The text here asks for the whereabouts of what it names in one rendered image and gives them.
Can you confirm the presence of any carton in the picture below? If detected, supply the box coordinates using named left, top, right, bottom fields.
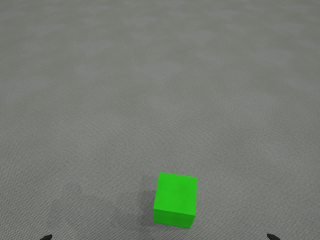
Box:
left=153, top=172, right=197, bottom=229

